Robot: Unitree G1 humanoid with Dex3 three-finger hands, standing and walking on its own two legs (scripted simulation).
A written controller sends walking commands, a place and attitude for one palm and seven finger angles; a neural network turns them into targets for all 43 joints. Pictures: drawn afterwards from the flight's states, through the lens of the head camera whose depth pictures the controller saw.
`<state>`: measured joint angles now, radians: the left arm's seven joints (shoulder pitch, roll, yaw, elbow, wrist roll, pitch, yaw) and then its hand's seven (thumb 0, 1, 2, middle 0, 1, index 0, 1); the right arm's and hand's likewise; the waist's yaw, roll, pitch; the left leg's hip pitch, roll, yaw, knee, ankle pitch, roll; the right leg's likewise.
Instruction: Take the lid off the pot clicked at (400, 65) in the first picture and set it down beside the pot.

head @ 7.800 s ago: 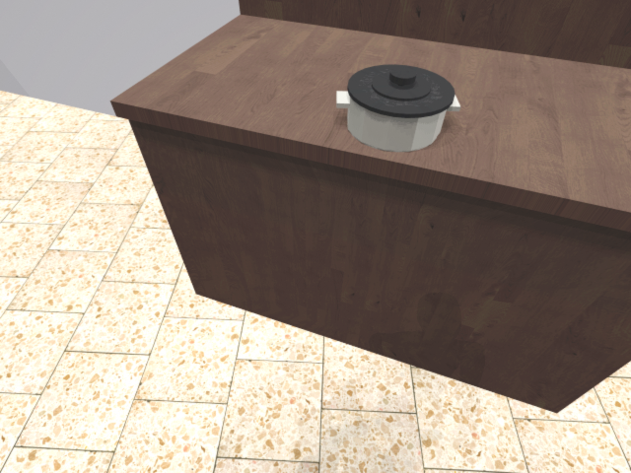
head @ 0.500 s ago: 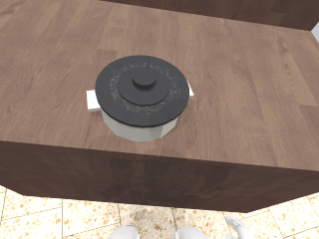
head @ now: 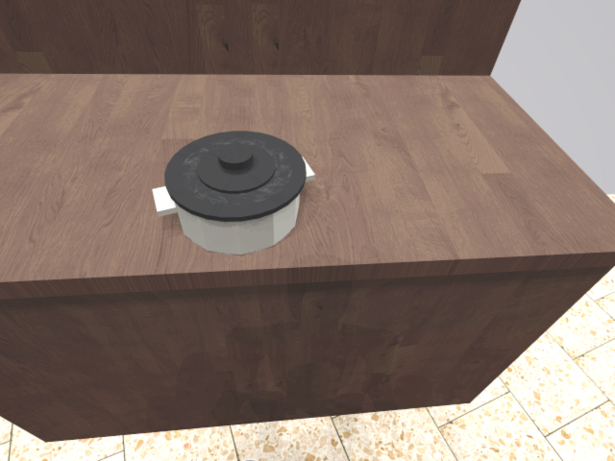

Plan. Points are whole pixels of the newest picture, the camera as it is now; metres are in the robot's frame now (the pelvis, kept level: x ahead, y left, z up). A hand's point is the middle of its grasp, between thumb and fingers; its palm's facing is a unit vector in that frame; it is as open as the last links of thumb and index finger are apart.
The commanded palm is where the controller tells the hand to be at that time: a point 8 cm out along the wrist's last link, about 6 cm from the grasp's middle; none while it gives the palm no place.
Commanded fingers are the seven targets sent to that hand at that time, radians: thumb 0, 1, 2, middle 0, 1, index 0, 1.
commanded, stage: come to a stop and stand still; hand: left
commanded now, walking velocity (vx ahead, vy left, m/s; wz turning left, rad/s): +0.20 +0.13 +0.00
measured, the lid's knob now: (235, 156) +0.49 +0.13 +0.15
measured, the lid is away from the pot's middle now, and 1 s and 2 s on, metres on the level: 0.00 0.00 0.00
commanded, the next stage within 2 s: look again from close up in 0.64 s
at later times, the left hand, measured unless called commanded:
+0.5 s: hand out of the picture +0.00 +0.20 -0.19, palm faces +0.10 -0.98 -0.15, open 7.3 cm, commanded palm none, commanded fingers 0.00 0.90 0.90 -0.20 -0.30 -0.20 -0.30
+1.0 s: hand out of the picture +0.04 +0.22 -0.19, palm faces +0.03 -0.97 -0.23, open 7.3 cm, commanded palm none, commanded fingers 0.00 0.90 0.90 -0.20 -0.30 -0.20 -0.30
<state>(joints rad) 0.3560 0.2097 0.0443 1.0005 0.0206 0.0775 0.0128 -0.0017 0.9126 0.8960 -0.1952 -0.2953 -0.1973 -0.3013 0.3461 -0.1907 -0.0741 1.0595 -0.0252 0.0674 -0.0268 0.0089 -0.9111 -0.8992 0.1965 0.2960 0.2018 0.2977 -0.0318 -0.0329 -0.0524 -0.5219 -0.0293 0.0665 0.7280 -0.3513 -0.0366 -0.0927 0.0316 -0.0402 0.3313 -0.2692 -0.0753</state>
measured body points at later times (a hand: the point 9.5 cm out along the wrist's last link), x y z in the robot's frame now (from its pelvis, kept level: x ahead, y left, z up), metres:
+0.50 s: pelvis +0.03 +0.05 -0.01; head +0.03 +0.06 +0.44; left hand +0.00 +0.26 -0.18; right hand +0.06 -0.18 -0.16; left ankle +0.02 +0.16 -0.74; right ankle -0.06 -0.08 -0.74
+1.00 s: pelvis +0.01 +0.04 -0.02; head +0.04 +0.03 +0.43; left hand +0.04 +0.27 -0.17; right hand +0.03 -0.19 -0.18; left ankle +0.02 +0.16 -0.74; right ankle -0.06 -0.08 -0.74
